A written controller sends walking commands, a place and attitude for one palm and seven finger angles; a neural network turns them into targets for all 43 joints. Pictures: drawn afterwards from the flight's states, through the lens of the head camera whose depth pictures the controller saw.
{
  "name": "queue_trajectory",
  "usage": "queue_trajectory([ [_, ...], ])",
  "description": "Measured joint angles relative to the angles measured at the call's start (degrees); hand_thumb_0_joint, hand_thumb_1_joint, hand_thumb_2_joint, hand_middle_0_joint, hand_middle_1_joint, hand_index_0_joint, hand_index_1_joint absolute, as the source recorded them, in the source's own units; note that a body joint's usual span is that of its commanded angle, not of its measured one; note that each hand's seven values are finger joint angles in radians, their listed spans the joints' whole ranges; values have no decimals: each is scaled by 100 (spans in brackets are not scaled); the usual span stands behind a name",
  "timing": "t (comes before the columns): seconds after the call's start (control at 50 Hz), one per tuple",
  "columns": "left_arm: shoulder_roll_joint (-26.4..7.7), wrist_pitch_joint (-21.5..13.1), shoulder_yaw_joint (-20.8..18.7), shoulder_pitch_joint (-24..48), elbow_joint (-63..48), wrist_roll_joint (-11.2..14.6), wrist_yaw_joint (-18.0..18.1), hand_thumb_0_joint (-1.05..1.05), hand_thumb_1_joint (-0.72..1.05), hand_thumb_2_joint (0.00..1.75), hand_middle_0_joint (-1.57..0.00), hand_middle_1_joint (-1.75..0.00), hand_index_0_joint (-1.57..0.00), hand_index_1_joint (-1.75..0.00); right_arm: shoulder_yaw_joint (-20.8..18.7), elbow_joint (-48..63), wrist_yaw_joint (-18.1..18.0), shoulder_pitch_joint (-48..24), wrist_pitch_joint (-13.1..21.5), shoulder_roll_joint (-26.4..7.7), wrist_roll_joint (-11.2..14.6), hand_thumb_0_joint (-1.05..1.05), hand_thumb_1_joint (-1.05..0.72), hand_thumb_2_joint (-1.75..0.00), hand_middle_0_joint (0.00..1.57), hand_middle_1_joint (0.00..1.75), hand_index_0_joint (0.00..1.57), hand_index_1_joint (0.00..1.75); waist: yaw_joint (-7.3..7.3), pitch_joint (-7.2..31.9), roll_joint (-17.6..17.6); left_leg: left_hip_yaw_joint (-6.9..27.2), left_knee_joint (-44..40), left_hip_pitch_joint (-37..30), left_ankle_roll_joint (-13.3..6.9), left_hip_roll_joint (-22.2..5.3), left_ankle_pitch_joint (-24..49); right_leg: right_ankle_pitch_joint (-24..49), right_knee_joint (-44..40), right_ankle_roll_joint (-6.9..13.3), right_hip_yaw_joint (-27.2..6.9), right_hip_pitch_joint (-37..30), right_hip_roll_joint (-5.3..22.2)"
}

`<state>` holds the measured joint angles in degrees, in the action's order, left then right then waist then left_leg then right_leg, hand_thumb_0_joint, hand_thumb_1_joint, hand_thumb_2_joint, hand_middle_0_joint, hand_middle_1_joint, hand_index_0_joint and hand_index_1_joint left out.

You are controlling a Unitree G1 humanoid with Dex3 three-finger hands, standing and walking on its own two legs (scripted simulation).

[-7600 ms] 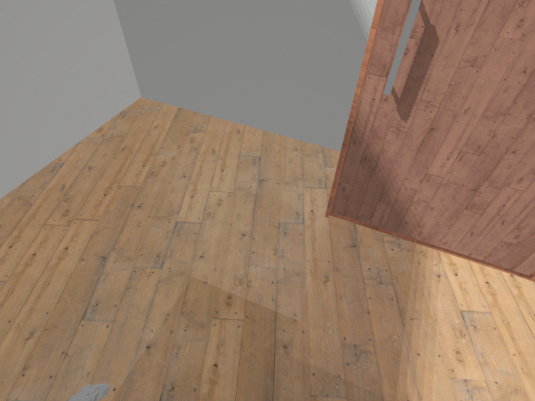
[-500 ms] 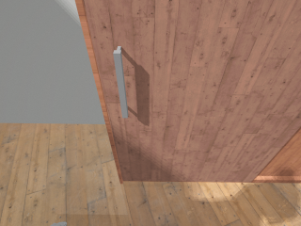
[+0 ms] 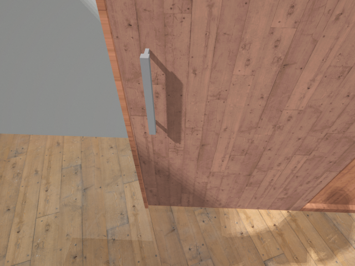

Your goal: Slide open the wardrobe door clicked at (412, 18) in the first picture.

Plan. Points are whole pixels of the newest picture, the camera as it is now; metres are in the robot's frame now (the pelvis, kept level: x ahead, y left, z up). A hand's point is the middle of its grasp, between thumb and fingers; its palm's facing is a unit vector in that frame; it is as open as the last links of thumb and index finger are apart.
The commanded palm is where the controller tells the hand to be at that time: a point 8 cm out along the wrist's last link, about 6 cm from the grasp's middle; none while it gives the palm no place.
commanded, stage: look again from close up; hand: left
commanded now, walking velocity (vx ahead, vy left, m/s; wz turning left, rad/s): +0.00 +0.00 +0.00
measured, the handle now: (150, 96) +0.55 +0.12 +0.09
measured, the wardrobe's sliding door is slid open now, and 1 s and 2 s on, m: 0.00 0.00 0.00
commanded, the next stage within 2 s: none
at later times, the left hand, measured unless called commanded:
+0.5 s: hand out of the picture +0.08 +0.24 -0.15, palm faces -0.02 -0.95 -0.33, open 7.4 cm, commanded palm none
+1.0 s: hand out of the picture +0.09 +0.24 -0.16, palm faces -0.02 -0.95 -0.31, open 7.4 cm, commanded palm none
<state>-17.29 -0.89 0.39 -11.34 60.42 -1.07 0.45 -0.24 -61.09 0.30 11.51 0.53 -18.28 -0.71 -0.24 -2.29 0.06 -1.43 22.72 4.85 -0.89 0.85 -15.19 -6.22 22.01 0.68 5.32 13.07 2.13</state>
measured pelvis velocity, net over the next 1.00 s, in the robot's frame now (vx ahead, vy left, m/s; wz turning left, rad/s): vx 0.02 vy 0.01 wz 0.00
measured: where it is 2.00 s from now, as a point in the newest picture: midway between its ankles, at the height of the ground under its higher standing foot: outside the picture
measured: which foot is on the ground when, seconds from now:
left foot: down 0.00-1.00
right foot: down 0.00-1.00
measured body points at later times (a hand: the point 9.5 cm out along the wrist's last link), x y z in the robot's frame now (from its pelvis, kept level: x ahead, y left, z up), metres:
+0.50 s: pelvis +0.01 +0.00 +0.00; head +0.01 +0.00 +0.45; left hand +0.09 +0.29 -0.13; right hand +0.08 -0.29 -0.13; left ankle -0.03 +0.11 -0.74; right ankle +0.07 -0.11 -0.74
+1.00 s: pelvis +0.02 +0.01 +0.00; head +0.02 +0.01 +0.45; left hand +0.09 +0.29 -0.13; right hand +0.09 -0.29 -0.13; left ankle -0.03 +0.11 -0.74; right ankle +0.07 -0.11 -0.74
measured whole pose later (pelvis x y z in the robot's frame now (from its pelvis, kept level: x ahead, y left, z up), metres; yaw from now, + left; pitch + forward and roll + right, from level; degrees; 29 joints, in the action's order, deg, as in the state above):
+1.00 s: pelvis +0.02 +0.01 +0.00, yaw +0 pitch -2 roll +0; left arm -18.4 -1.0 0.6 -8.7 62.2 -1.0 0.4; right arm 0.3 -63.5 -0.1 9.0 1.0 -18.9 -0.6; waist -0.3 -2.2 -0.4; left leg -1.2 18.0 1.0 -1.1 0.8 -14.7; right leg -6.5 18.7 0.1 5.5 9.7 1.9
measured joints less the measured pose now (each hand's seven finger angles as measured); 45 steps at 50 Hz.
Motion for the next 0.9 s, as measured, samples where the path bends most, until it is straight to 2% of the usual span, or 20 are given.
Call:
queue_trajectory([
  [0.9, -112, -15, 20, 243, 167, 11, 1, 0, 91, 90, -20, -30, -20, -30, 41, -240, -36, -241, 37, -67, 16, 1, -91, -90, 20, 30, 21, 30, 0, -10, -43, 23, -432, -353, -14, -15, 43, -19, -317, -46, 19, -307, -32],
])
